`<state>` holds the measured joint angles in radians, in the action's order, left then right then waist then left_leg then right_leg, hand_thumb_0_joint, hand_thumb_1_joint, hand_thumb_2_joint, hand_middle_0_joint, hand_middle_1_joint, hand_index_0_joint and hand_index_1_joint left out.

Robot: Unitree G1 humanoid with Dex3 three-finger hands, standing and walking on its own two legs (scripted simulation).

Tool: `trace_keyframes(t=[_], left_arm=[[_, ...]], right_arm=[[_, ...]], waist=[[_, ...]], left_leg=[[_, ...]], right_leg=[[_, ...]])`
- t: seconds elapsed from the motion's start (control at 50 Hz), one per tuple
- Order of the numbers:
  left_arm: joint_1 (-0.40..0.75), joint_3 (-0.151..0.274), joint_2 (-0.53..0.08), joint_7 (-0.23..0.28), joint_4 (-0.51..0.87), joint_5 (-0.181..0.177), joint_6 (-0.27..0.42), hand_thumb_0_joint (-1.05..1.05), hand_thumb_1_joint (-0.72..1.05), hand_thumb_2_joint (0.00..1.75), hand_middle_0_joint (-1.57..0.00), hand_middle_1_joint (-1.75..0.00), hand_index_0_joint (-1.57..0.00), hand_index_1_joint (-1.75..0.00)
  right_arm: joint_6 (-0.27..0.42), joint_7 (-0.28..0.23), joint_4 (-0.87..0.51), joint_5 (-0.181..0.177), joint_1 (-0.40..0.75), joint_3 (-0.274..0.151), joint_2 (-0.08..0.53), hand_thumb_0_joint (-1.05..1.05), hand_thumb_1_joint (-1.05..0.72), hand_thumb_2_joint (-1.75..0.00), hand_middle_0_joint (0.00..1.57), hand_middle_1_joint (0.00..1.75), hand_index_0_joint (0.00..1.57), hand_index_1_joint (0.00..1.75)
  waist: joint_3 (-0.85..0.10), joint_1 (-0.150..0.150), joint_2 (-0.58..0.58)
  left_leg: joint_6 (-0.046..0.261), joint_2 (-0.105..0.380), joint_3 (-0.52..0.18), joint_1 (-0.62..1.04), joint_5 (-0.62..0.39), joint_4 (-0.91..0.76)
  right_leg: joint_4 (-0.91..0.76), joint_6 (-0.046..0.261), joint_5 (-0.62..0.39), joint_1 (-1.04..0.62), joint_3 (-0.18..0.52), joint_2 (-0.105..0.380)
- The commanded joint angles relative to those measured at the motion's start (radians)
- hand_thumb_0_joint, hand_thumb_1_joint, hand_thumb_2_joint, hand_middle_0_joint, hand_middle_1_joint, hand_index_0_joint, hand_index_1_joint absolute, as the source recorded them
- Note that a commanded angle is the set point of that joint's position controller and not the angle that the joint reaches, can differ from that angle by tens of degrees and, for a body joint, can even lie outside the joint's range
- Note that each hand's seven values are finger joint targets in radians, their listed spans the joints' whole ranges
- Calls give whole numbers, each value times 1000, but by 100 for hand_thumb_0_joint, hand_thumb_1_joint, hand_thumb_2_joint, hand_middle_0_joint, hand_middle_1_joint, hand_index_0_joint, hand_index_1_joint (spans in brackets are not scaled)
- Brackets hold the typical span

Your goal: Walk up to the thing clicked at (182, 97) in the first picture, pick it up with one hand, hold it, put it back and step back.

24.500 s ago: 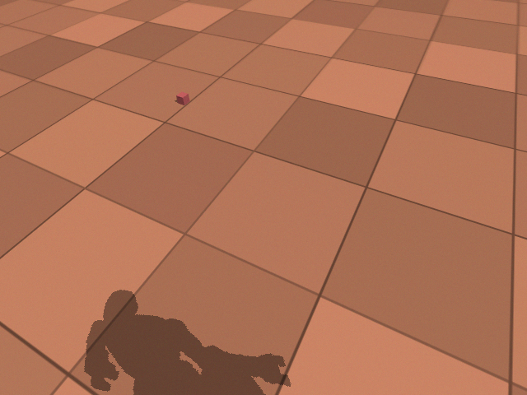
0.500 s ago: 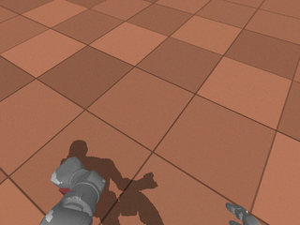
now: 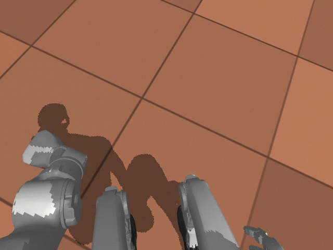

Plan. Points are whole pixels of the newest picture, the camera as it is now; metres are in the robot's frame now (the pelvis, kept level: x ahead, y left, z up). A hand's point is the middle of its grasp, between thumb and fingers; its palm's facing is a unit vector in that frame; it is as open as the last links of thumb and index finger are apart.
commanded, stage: crouch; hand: left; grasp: from above
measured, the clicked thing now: (56, 159) +0.40 +0.27 -0.18
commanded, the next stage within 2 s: lower in 0.92 s
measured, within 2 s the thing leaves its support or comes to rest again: neither
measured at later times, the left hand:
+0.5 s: hand (72, 165) +0.40 +0.27 -0.28, palm faces -0.24 -0.35 -0.91, open 6.8 cm
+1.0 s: hand (74, 167) +0.40 +0.28 -0.34, palm faces -0.24 -0.36 -0.90, open 6.7 cm
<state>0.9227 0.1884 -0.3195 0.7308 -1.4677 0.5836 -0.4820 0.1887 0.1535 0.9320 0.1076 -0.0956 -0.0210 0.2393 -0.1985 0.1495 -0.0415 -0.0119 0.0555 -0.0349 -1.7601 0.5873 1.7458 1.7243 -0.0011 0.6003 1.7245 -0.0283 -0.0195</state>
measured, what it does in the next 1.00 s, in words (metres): lowers itself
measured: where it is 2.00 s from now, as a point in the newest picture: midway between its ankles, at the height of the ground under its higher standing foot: (160, 246)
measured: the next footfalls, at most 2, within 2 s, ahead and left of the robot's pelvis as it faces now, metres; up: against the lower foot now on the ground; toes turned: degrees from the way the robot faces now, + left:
none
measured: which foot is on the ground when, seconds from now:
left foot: down 0.00-1.00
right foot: down 0.00-1.00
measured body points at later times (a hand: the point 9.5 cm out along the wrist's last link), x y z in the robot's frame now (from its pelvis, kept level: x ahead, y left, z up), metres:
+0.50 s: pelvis -0.01 +0.00 -0.13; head +0.20 +0.01 +0.26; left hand +0.41 +0.28 -0.23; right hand +0.04 -0.26 -0.27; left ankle +0.08 +0.13 -0.49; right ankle +0.08 -0.12 -0.49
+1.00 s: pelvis -0.01 +0.00 -0.18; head +0.22 +0.01 +0.20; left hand +0.41 +0.29 -0.29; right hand +0.01 -0.26 -0.32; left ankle +0.08 +0.13 -0.49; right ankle +0.08 -0.12 -0.49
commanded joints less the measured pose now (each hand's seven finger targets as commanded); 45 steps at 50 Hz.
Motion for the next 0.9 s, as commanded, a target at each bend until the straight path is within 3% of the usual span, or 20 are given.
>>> trace_keyframes(t=[0.0, 0.04, 0.06, 0.1, 0.22, 0.3, 0.36, 0.4, 0.42, 0.5, 0.56, 0.6, 0.62, 0.64, 0.68, 0.72, 0.74, 0.84, 0.86, 0.88], left_arm=[[337, 19, -255, 26, 60, 42, 13, 0, 70, 53, -116, -42, -114, -43], [385, 1, -247, 7, 105, 39, 35, 0, 71, 50, -115, -42, -114, -43], [347, 6, -261, -4, 67, 46, 38, 0, 71, 51, -114, -43, -114, -43], [330, -5, -258, -29, 59, 54, 52, 0, 70, 48, -112, -42, -113, -41], [344, 7, -324, -65, 101, 115, 82, 0, 68, 43, -110, -40, -111, -39], [376, 14, -333, -66, 132, 146, 93, 0, 63, 46, -109, -35, -108, -36], [368, 33, -335, -57, 108, 138, 100, 0, 64, 50, -110, -39, -109, -40], [376, 33, -299, -44, 54, 116, 101, 0, 67, 49, -110, -39, -110, -40], [390, 45, -321, -39, 44, 116, 104, 0, 65, 48, -109, -39, -109, -40], [406, 79, -361, -28, -9, 110, 117, 0, 68, 47, -111, -39, -111, -40], [426, 105, -422, -27, -30, 142, 133, 0, 72, 48, -114, -40, -114, -41], [423, 94, -425, -42, -52, 164, 142, 0, 74, 46, -115, -41, -116, -41], [401, 114, -449, -45, -29, 168, 148, 0, 76, 47, -115, -43, -117, -42], [397, 118, -458, -46, -31, 174, 153, 0, 75, 45, -115, -40, -116, -39], [411, 94, -417, -53, -37, 177, 158, 0, 75, 44, -115, -42, -117, -40], [399, 115, -438, -54, -8, 182, 160, 0, 74, 42, -112, -41, -114, -39], [366, 133, -442, -51, -20, 163, 159, 0, 71, 40, -112, -37, -113, -36], [407, 106, -430, -65, -30, 182, 177, 0, 66, 46, -110, -38, -109, -38], [397, 124, -448, -61, -17, 178, 181, 0, 66, 45, -111, -38, -111, -39], [408, 122, -437, -58, -47, 175, 183, 0, 68, 48, -112, -40, -111, -41]], right_arm=[[22, -3, -38, 2, -141, -53, 192, 0, -90, -90, 20, 30, 20, 30], [27, 2, -41, 10, -147, -64, 192, 0, -90, -90, 20, 30, 20, 30], [30, 7, -40, 7, -142, -62, 195, 0, -90, -90, 20, 30, 20, 30], [37, 16, -40, 4, -149, -54, 184, 0, -89, -90, 20, 30, 20, 30], [38, 29, -60, -2, -156, -50, 221, 0, -89, -90, 20, 30, 20, 30], [42, 31, -49, 0, -173, -59, 239, 0, -89, -90, 20, 30, 20, 30], [49, 37, -43, 7, -194, -57, 239, 0, -89, -90, 20, 30, 20, 30], [56, 42, -35, 20, -207, -52, 239, 0, -89, -90, 20, 30, 20, 30], [62, 47, -26, 23, -216, -54, 248, 0, -89, -90, 20, 30, 20, 30], [70, 62, -22, 38, -221, -48, 240, 0, -90, -90, 20, 30, 20, 30], [70, 74, -29, 44, -221, -42, 251, 0, -90, -90, 20, 30, 20, 30], [72, 86, -27, 54, -221, -35, 242, 0, -90, -90, 20, 30, 20, 30], [70, 89, -34, 49, -224, -38, 249, 0, -90, -90, 20, 30, 20, 30], [70, 90, -32, 50, -220, -40, 252, 0, -90, -90, 20, 30, 20, 30], [73, 100, -30, 59, -227, -39, 243, 0, -90, -90, 20, 30, 20, 30], [73, 105, -27, 57, -237, -48, 256, 0, -89, -90, 20, 30, 20, 30], [71, 104, -30, 52, -232, -48, 260, 0, -90, -90, 20, 30, 20, 30], [70, 107, -11, 59, -251, -47, 260, 0, -90, -90, 20, 30, 20, 30], [69, 106, -13, 56, -253, -48, 261, 0, -90, -90, 20, 30, 20, 30], [73, 109, -9, 63, -266, -45, 262, 0, -90, -90, 20, 30, 20, 30]], waist=[[-642, 22, -65], [-630, 49, -38], [-608, 36, -32], [-581, 42, -57], [-649, 11, -180], [-642, 29, -226], [-627, 50, -171], [-609, 69, -140], [-599, 70, -133], [-583, 62, -114], [-589, 52, -119], [-568, 60, -107], [-587, 36, -120], [-601, 36, -137], [-575, 60, -127], [-594, 45, -150], [-614, 21, -149], [-555, 70, -126], [-570, 49, -127], [-549, 79, -97]], left_leg=[[-5, -40, 30, 313, -119, -68], [5, -42, 29, 234, -116, -5], [10, -43, 28, 199, -93, 18], [14, -43, 26, 168, -65, 49], [2, -28, 0, 194, -41, 85], [2, -22, -17, 199, -12, 113], [10, -20, -10, 152, -32, 166], [13, -20, -4, 108, -61, 202], [15, -20, -5, 99, -63, 214], [21, -27, 18, 24, -66, 276], [26, -32, 30, -29, -66, 318], [30, -31, 33, -60, -51, 335], [29, -31, 35, -40, -60, 332], [30, -33, 36, -46, -56, 339], [31, -31, 33, -59, -42, 346], [28, -31, 29, -31, -53, 344], [27, -31, 29, -32, -59, 342], [32, -29, 18, -69, -30, 373], [33, -29, 26, -73, -55, 374], [37, -29, 24, -96, -53, 391]], right_leg=[[-162, 18, -102, -258, -26, -26], [-129, 12, -86, -216, -22, -25], [-120, 12, -50, -184, -20, -28], [-97, 14, -14, -137, -16, -26], [38, 33, -32, -27, -56, -25], [106, 35, -31, 69, -77, -16], [127, 25, -63, 74, -70, -12], [154, 19, -107, 66, -70, -10], [167, 17, -110, 82, -71, -8], [190, 11, -103, 78, -61, -12], [217, 11, -97, 81, -59, -15], [231, 10, -82, 79, -60, -20], [233, 11, -85, 79, -60, -21], [242, 13, -79, 82, -60, -20], [252, 12, -77, 87, -68, -23], [262, 16, -82, 101, -73, -21], [267, 17, -85, 93, -76, -23], [286, 16, -64, 146, -83, -23], [281, 14, -89, 120, -78, -26], [284, 9, -93, 115, -79, -23]])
